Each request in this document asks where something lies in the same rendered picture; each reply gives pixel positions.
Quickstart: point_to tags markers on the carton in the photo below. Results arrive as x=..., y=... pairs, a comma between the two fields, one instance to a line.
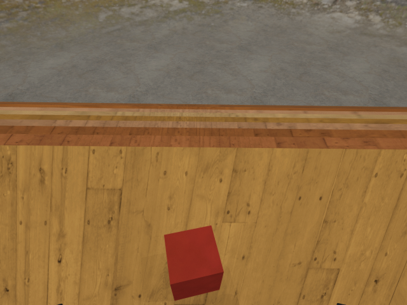
x=193, y=261

